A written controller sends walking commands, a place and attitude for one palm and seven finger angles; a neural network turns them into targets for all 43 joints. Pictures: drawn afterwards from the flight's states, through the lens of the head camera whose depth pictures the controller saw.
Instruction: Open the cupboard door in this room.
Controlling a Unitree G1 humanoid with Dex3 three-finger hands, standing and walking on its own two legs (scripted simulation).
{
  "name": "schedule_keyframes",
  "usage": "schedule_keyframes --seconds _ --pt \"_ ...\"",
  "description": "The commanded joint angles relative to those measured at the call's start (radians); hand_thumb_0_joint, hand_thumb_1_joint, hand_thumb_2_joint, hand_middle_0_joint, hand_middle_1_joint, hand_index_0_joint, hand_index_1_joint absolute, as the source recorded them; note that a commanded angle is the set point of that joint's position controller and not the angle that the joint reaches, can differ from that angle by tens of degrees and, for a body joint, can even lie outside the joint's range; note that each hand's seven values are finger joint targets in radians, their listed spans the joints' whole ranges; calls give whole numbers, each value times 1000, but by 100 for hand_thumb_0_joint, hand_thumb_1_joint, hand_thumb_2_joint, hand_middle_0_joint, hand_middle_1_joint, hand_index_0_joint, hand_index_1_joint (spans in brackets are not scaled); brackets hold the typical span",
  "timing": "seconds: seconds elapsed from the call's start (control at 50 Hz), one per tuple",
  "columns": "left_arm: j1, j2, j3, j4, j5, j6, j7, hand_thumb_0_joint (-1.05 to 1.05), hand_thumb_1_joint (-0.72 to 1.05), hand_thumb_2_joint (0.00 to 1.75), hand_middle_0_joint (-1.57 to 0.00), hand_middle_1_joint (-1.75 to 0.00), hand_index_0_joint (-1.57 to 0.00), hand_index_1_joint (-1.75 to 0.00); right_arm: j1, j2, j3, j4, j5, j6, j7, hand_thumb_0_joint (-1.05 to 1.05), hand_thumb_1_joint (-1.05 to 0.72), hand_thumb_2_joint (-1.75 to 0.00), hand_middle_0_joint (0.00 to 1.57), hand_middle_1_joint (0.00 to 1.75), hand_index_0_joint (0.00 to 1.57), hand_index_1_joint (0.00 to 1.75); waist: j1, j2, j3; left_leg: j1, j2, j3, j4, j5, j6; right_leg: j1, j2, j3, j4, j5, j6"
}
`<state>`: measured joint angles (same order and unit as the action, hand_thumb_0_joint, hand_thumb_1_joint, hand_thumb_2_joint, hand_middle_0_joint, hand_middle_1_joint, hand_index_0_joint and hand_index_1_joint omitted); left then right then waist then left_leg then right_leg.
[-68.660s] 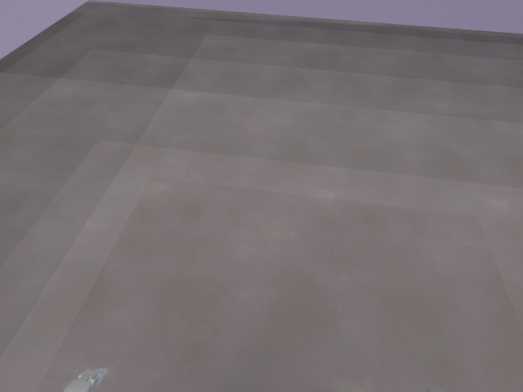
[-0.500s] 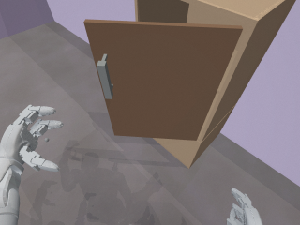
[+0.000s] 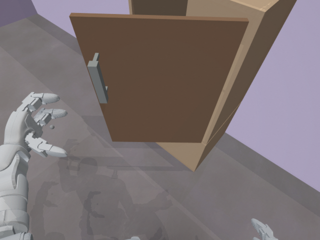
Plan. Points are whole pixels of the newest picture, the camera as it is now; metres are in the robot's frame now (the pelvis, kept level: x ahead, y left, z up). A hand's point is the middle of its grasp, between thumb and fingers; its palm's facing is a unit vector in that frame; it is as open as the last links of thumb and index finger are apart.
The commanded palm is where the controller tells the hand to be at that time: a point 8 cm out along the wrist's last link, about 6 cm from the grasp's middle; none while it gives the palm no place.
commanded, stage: move the hooked fingers beside the handle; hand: left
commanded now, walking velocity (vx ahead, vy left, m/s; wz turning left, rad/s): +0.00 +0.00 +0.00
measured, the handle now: (100, 79) +0.54 +0.20 +0.07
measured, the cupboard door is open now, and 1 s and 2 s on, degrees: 40 40 40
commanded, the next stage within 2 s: slide the fingers in behind the handle in 1.88 s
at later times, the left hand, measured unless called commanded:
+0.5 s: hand (62, 108) +0.42 +0.26 +0.08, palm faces +0.03 -1.00 -0.01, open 14.0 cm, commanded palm +0.39 +0.31 +0.08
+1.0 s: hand (70, 90) +0.47 +0.26 +0.09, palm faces +0.02 -1.00 +0.01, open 14.0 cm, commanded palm +0.46 +0.30 +0.08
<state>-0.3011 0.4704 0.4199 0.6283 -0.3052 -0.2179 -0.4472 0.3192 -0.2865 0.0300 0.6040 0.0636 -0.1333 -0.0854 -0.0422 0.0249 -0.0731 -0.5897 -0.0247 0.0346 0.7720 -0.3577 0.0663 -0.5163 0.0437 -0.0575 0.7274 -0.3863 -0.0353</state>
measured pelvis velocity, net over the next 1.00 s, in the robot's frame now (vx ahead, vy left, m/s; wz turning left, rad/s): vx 0.00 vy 0.01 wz -0.02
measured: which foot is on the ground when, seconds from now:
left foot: down 0.00-1.00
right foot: down 0.00-1.00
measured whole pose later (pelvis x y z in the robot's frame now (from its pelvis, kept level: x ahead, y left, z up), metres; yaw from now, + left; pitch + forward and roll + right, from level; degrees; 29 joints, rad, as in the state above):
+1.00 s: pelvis +0.00 +0.01 -0.01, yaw -1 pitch +17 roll -3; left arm -0.83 0.63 0.44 1.18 -0.18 -0.34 -0.41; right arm 0.40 -0.30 0.04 0.65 0.04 0.04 -0.05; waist -0.14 0.02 -0.09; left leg -0.78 -0.01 0.03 0.88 -0.39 0.08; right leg -0.70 0.06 -0.06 0.80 -0.40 -0.03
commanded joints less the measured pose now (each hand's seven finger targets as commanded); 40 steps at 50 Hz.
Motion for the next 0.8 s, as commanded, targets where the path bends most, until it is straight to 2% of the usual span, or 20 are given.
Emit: schedule_keyframes --seconds 0.0,0.02,0.12,0.16,0.2,0.22,0.24,0.3,0.32,0.36,0.4,0.44,0.52,0.54,0.56,0.64,0.68,0.74,0.76,0.78 --pt "-283 282 77 -209 -16 -89 20 0 -50 30 -30 -120 -30 -120 9 -152 -64 -124 -1 -27 -4 0 -90 -90 20 30 20 30 16 62 -309 268 36 -93 -83 348 -35 44 -19 34 -71 310 8" --pt "-302 274 65 -194 -15 -89 21 0 -50 30 -30 -120 -30 -120 20 -155 -65 -117 -2 -22 -5 0 -90 -90 20 30 20 30 6 24 -298 255 36 -91 -78 341 -29 46 -18 34 -74 310 8" --pt "-474 263 17 -126 8 -97 19 0 -50 30 -30 -120 -30 -120 40 -161 -65 -87 0 -1 -14 0 -90 -90 20 30 20 30 -30 54 -272 270 42 -105 -80 299 -32 -24 -19 33 -77 249 5" --pt "-486 296 44 -115 18 -110 25 0 -50 30 -30 -120 -30 -120 48 -161 -66 -83 -4 5 -11 0 -90 -90 20 30 20 30 -21 96 -313 301 40 -110 -78 318 -37 -24 -17 34 -73 255 4" --pt "-515 279 25 -103 26 -123 29 0 -50 30 -30 -120 -30 -120 55 -161 -67 -81 -7 10 -9 0 -90 -90 20 30 20 30 -23 100 -346 332 44 -122 -74 350 -44 -37 -17 29 -65 257 3" --pt "-510 303 45 -90 25 -129 35 0 -50 30 -30 -120 -30 -120 65 -163 -68 -75 -9 16 -8 0 -90 -90 20 30 20 30 -16 64 -355 324 48 -125 -70 371 -45 -19 -15 29 -63 268 0" --pt "-519 294 35 -64 32 -130 36 0 -50 30 -30 -120 -30 -120 65 -164 -65 -76 -8 21 -6 0 -90 -90 20 30 20 30 -19 96 -355 332 48 -126 -71 377 -49 -39 -14 28 -59 264 2" --pt "-574 298 33 29 34 -123 39 0 -50 30 -30 -120 -30 -120 68 -168 -62 -66 -9 33 -3 0 -90 -90 20 30 20 30 -28 63 -309 284 47 -128 -75 307 -46 -59 -15 23 -61 227 3" --pt "-568 328 59 57 37 -123 43 0 -50 30 -30 -120 -30 -120 78 -171 -64 -64 -10 40 -3 0 -90 -90 20 30 20 30 -23 35 -305 260 46 -121 -69 316 -41 -39 -15 27 -61 243 1" --pt "-564 339 62 94 47 -121 42 0 -50 30 -30 -120 -30 -120 84 -172 -63 -73 -9 51 0 0 -90 -90 20 30 20 30 -18 54 -314 255 45 -116 -68 328 -44 -42 -16 28 -56 254 3" --pt "-616 312 24 96 55 -127 39 0 -50 30 -30 -120 -30 -120 88 -171 -63 -75 -10 58 5 0 -90 -90 20 30 20 30 -28 77 -327 270 46 -118 -60 347 -45 -61 -16 27 -49 261 3" --pt "-637 337 40 87 62 -144 42 0 -50 30 -30 -120 -30 -120 103 -175 -66 -74 -14 69 10 0 -90 -90 20 30 20 30 -29 77 -371 299 52 -126 -47 404 -50 -64 -10 27 -39 282 3" --pt "-741 301 2 81 59 -180 46 0 -50 30 -30 -120 -30 -120 117 -173 -71 -61 -17 83 13 0 -90 -90 20 30 20 30 -54 100 -375 328 59 -142 -35 401 -56 -115 -7 21 -32 248 1" --pt "-720 322 29 112 63 -179 49 0 -50 30 -30 -120 -30 -120 124 -179 -71 -57 -19 86 15 0 -90 -90 20 30 20 30 -45 107 -393 340 61 -146 -36 406 -58 -123 -4 22 -31 243 1" --pt "-759 313 11 126 64 -180 49 0 -50 30 -30 -120 -30 -120 126 -179 -70 -50 -19 90 15 0 -90 -90 20 30 20 30 -62 94 -376 330 61 -148 -35 387 -58 -134 -5 21 -33 236 3" --pt "-811 345 21 230 83 -169 55 0 -50 30 -30 -120 -30 -120 145 -186 -65 -34 -19 108 11 0 -90 -90 20 30 20 30 -74 65 -358 265 54 -131 -28 331 -41 -131 -6 30 -32 230 8" --pt "-826 414 64 260 95 -169 58 0 -50 30 -30 -120 -30 -120 156 -193 -64 -33 -22 115 10 0 -90 -90 20 30 20 30 -68 68 -362 226 51 -128 -23 308 -38 -118 -8 34 -26 224 8" --pt "-876 426 57 235 109 -194 58 0 -50 30 -30 -120 -30 -120 164 -188 -62 -39 -26 123 12 0 -90 -90 20 30 20 30 -76 112 -423 253 50 -121 -6 352 -37 -107 -5 41 -15 260 9" --pt "-862 458 84 254 111 -202 59 0 -50 30 -30 -120 -30 -120 173 -192 -63 -34 -27 127 13 0 -90 -90 20 30 20 30 -66 108 -424 257 54 -130 -2 365 -43 -114 -2 37 -11 257 5" --pt "-893 432 55 243 112 -210 55 0 -50 30 -30 -120 -30 -120 171 -188 -61 -36 -29 129 15 0 -90 -90 20 30 20 30 -78 144 -423 271 55 -129 4 376 -44 -135 -1 36 -8 257 6"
